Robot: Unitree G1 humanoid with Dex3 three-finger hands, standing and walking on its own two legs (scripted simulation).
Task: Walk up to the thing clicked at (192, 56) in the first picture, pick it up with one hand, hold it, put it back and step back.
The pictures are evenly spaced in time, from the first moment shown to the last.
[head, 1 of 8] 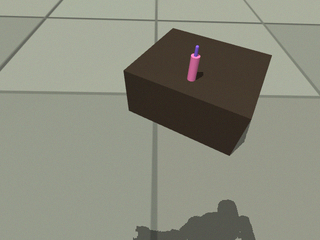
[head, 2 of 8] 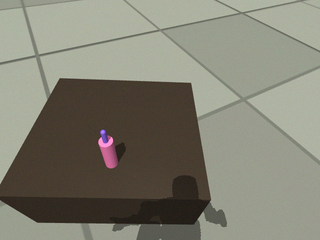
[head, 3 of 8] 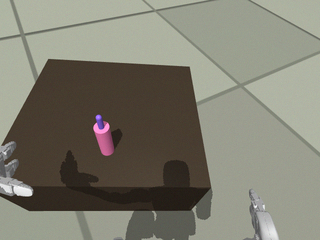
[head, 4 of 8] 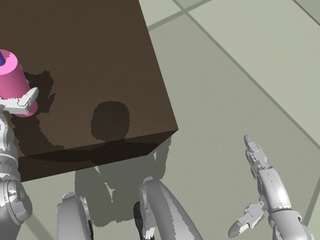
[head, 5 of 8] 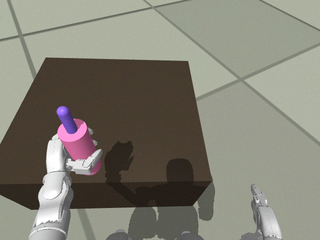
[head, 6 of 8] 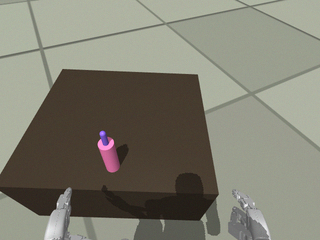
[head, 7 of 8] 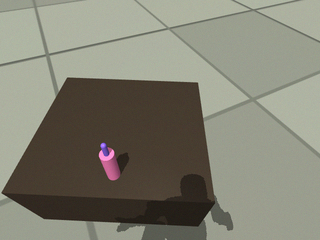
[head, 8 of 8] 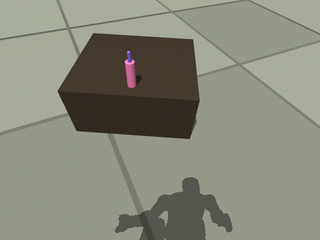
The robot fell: no
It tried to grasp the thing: yes
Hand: left
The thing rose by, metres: 0.26
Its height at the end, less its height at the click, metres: +0.00
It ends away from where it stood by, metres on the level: 0.06
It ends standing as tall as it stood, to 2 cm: yes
